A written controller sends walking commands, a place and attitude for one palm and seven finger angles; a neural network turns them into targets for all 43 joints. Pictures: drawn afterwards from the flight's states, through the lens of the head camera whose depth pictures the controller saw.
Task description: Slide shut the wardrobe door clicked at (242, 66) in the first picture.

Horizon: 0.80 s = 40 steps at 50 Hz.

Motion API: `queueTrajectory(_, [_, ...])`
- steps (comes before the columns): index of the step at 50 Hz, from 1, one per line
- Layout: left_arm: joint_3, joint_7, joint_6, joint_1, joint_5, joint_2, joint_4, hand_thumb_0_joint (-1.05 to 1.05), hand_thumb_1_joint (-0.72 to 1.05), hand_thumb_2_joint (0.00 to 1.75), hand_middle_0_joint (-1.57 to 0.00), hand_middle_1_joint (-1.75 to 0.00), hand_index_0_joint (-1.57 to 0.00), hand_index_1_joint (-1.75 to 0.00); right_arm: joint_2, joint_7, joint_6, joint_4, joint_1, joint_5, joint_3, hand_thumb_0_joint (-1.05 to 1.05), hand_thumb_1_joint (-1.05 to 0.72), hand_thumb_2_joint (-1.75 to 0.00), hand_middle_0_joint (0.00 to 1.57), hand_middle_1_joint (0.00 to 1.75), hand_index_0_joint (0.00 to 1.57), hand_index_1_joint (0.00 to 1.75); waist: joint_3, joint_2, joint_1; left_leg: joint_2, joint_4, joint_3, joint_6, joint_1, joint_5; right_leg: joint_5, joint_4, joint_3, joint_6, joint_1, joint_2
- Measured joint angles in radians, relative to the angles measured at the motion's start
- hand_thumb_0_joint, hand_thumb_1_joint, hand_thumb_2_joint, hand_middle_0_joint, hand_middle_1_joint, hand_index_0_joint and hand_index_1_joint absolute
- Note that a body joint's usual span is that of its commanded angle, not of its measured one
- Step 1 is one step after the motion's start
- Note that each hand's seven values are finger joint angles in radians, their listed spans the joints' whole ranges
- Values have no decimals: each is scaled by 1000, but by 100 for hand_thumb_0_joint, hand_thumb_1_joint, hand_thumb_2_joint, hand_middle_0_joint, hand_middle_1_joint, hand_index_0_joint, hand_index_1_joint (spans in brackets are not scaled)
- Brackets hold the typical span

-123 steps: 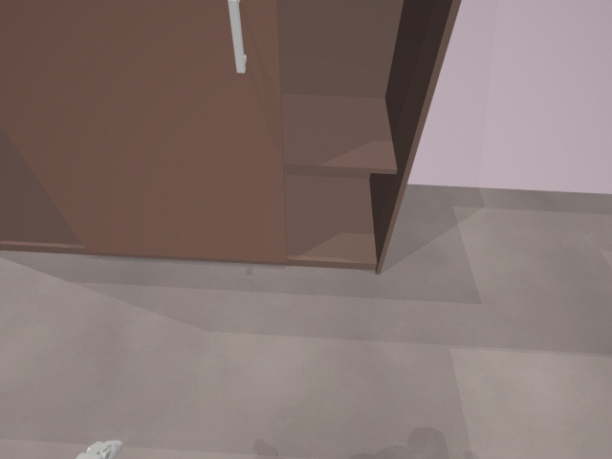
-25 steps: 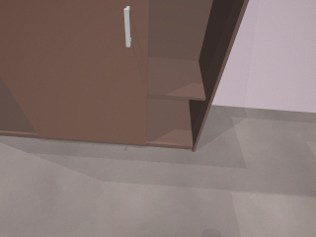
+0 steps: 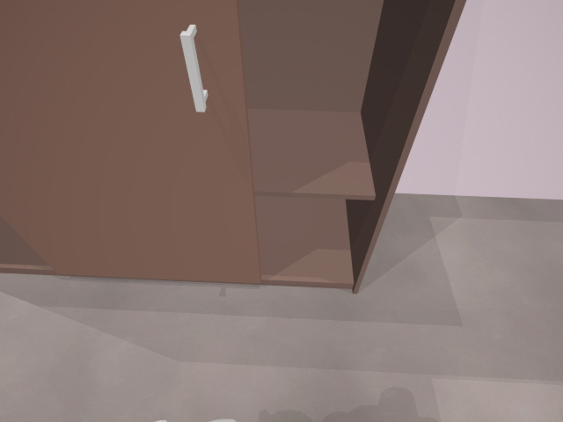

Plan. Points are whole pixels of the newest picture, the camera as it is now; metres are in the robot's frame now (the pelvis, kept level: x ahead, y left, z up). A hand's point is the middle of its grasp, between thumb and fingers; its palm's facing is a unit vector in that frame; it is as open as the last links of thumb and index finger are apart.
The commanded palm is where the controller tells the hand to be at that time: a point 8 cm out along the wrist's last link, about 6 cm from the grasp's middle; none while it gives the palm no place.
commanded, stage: take the last steps up to it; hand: left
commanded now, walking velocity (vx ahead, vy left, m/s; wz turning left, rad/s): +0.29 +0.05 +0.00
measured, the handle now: (196, 69) +0.68 +0.18 +0.16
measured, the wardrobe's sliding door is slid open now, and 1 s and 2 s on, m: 0.36 0.36 0.36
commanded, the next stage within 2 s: come to a stop and stand still in 0.32 s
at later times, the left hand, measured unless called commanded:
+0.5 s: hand (145, 405) +0.18 +0.23 -0.16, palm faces +0.04 -0.99 -0.15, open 7.4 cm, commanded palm none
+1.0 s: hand (148, 351) +0.27 +0.26 -0.17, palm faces +0.03 -0.97 -0.23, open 7.4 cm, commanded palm none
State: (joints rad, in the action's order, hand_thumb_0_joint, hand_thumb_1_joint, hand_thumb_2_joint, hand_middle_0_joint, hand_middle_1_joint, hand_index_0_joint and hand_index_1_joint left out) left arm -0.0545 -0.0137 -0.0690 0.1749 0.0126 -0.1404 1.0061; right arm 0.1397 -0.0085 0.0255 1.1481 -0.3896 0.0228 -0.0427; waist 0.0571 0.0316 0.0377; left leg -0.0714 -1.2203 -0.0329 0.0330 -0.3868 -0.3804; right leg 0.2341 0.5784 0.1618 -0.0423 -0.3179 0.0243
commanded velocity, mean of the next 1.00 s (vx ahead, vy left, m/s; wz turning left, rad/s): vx -0.02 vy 0.02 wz -0.01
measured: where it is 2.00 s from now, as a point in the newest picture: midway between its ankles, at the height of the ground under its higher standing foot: outside the picture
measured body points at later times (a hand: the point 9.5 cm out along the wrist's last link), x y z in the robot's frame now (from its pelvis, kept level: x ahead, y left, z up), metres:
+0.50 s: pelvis +0.18 +0.06 +0.02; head +0.20 +0.08 +0.47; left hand +0.18 +0.29 -0.15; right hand +0.19 -0.17 -0.13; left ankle +0.17 +0.14 -0.73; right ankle +0.19 -0.07 -0.67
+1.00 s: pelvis +0.18 +0.07 +0.00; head +0.20 +0.07 +0.45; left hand +0.27 +0.31 -0.15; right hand +0.26 -0.18 -0.14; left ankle +0.17 +0.19 -0.73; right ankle +0.26 -0.07 -0.73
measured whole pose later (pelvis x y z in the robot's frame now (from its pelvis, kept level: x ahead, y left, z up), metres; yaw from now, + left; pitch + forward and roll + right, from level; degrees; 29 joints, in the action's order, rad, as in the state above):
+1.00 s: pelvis +0.18 +0.07 +0.00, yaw +0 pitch -1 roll +0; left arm -0.03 -0.05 0.03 0.17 0.02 -0.16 0.96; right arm 0.20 -0.02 -0.02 0.94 -0.19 0.01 -0.06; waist 0.05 0.00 0.02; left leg -0.01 -0.62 -0.04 -0.03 -0.26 -0.38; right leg 0.19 0.59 0.07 0.02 -0.38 0.09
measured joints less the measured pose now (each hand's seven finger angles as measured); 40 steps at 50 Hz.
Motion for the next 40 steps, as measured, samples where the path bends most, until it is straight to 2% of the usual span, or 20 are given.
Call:
queueTrajectory(2, [-11,-11,3,29,2,-11,11,-1,95,90,-20,-30,-20,-30,18,3,-4,-42,55,5,-7,1,-91,-90,20,30,20,30,-20,-1,0,-29,64,-5,-15,-77,43,-11,-58,3,3,40,-8])
queueTrajectory(5, [-5,-2,12,71,10,-29,35,-1,95,90,-20,-30,-20,-30,34,12,-1,-98,124,5,-13,1,-91,-90,19,30,20,30,-44,-9,-8,-56,249,-23,-32,-120,94,-14,-119,-2,9,90,-10])
queueTrajectory(9, [0,14,22,120,13,-40,60,0,93,90,-20,-30,-20,-30,45,25,10,-142,182,4,-13,0,-92,-90,19,30,20,30,-55,-24,-38,-51,464,-44,-38,-84,119,20,-138,-10,32,145,-1])
queueTrajectory(12, [-1,18,33,161,11,-43,72,0,92,90,-20,-30,-20,-30,50,29,24,-157,197,4,-5,0,-91,-90,19,30,20,30,-56,-33,-58,-29,612,-71,-38,4,133,82,-94,-14,58,171,15])
queueTrajectory(14, [-4,21,47,179,7,-50,81,0,92,90,-20,-30,-20,-30,42,23,39,-163,202,10,0,0,-91,-90,19,30,20,30,-49,-56,-61,-5,619,-86,-12,25,148,177,47,-35,44,133,38])
queueTrajectory(16, [-6,20,62,177,8,-54,92,1,91,90,-20,-30,-20,-30,26,13,46,-165,197,12,12,0,-91,-90,19,30,20,30,-38,-75,-61,12,612,-104,11,46,124,240,295,-79,24,39,35])
queueTrajectory(17, [-7,21,64,173,8,-55,95,1,91,90,-19,-30,-19,-30,18,7,47,-162,189,10,17,0,-91,-90,19,30,20,30,-34,-80,-59,20,634,-112,17,67,122,226,398,-88,18,-8,33])
queueTrajectory(19, [-8,26,61,163,10,-55,95,1,91,90,-19,-30,-19,-30,3,-9,51,-149,167,3,17,0,-92,-90,20,30,20,30,-30,-89,-57,38,704,-125,17,116,138,164,508,-94,20,-86,41])
queueTrajectory(22, [-5,26,59,145,10,-44,84,1,91,90,-19,-30,-19,-30,8,-19,53,-117,133,-1,18,0,-95,-90,20,30,21,30,-29,-87,-54,59,802,-138,26,184,159,104,505,-92,34,-153,53])
queueTrajectory(26, [8,10,65,100,5,-30,73,1,91,90,-19,-30,-19,-30,-1,-26,38,-67,93,-1,33,0,-94,-90,20,30,21,30,-15,-79,-40,72,857,-131,21,244,157,59,310,-96,50,-145,52])
queueTrajectory(30, [14,-11,80,61,4,-37,68,1,93,90,-19,-30,-19,-30,-26,-29,5,-26,80,-3,35,0,-93,-90,20,30,21,30,8,-74,-27,73,817,-124,4,270,107,5,88,-97,50,-65,42])
queueTrajectory(32, [15,-12,80,54,5,-42,57,1,93,90,-19,-30,-19,-30,-35,-29,-12,-19,77,-5,28,0,-92,-90,20,30,21,30,17,-71,-26,71,763,-129,-8,265,65,-74,7,-94,45,-22,41])
queueTrajectory(33, [15,-13,78,50,7,-41,54,1,93,90,-19,-30,-19,-30,-35,-27,-21,-19,80,-6,22,1,-92,-90,20,30,21,30,20,-61,-26,61,725,-130,-15,253,39,-53,-2,-92,38,-12,34])
queueTrajectory(35, [15,-15,72,33,8,-35,47,1,92,90,-19,-30,-19,-30,-29,-25,-37,-29,99,-12,8,1,-91,-90,20,30,21,30,32,-34,-15,44,598,-108,-31,191,-28,4,17,-82,22,-21,23])
queueTrajectory(37, [15,-19,69,10,7,-27,37,1,92,90,-19,-30,-20,-30,-19,-25,-52,-43,124,-18,-4,1,-91,-90,20,30,21,30,46,-20,-12,60,395,-50,-44,104,-136,16,22,-74,13,-28,24])
queueTrajectory(40, [14,-27,78,-19,7,-11,18,1,91,90,-20,-30,-20,-30,7,-24,-68,-63,163,-18,-15,1,-91,-90,20,30,20,30,56,-2,-20,74,181,5,-60,10,-149,-9,-6,-67,14,-23,26])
